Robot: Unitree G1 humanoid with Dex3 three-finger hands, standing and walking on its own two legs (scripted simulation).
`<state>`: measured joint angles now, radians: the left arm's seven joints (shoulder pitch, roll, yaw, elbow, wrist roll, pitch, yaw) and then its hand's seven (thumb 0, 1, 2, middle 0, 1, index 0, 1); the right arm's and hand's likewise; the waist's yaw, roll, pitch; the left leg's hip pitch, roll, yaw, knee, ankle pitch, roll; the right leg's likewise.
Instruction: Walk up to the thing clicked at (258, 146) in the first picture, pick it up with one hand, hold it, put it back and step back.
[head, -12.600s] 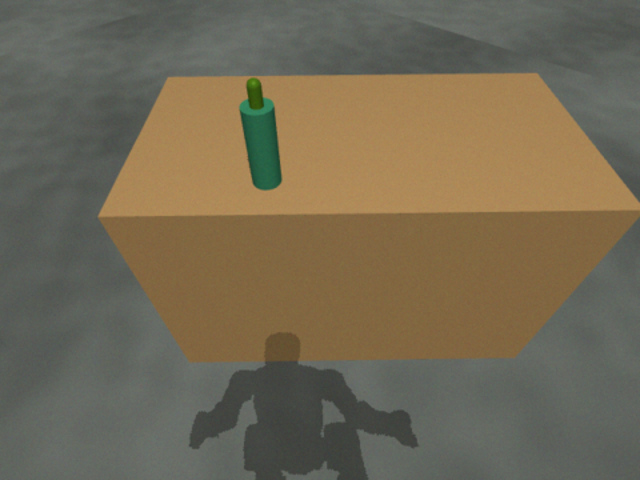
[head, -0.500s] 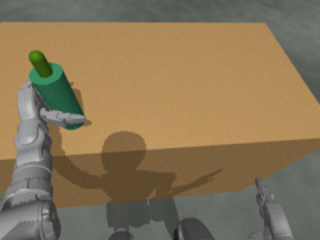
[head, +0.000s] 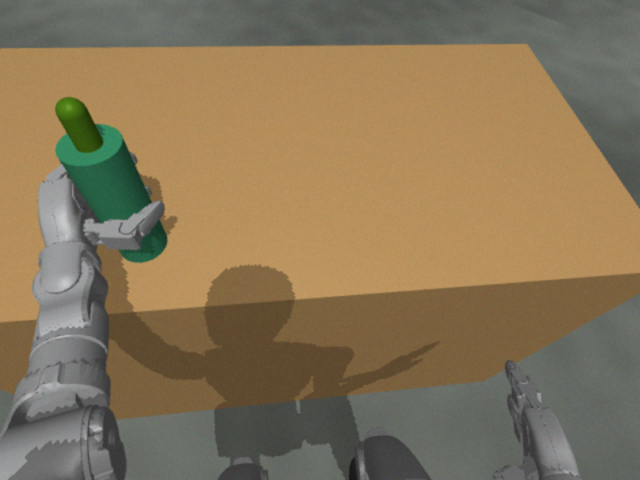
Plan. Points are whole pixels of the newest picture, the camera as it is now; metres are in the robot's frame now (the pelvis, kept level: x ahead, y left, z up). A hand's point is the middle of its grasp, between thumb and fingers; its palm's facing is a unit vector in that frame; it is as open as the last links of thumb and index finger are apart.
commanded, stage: settle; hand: left
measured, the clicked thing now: (112, 186) +0.45 +0.21 +0.10
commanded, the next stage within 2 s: lift in 0.64 s
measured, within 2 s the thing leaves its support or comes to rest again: leaves its support in 0.22 s
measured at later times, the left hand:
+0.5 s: hand (104, 186) +0.45 +0.22 +0.11, palm faces +0.20 -0.98 -0.03, open 9.1 cm
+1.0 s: hand (103, 175) +0.43 +0.21 +0.14, palm faces +0.20 -0.98 -0.03, open 9.2 cm
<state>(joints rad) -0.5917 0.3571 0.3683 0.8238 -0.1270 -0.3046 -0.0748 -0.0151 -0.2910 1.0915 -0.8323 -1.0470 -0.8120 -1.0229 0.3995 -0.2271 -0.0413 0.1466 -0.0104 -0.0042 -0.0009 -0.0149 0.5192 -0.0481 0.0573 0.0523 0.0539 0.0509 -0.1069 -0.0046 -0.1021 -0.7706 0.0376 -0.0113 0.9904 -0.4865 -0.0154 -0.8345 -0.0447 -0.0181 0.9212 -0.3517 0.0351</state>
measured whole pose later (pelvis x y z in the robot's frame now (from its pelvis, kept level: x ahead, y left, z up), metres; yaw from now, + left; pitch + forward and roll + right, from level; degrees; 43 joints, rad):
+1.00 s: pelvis +0.01 +0.00 +0.03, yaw +0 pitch +8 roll -1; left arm -0.52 0.33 0.29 0.64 -0.15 -0.07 -0.04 -0.01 -0.33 1.18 -0.78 -1.15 -0.76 -1.13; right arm 0.33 -0.23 -0.07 0.34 0.03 -0.07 -0.07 -0.02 0.54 -0.05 0.06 0.05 0.05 0.05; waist -0.06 0.02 -0.09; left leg -0.52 0.03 -0.01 0.81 -0.43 -0.02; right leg -0.59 -0.05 -0.02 0.76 -0.31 0.03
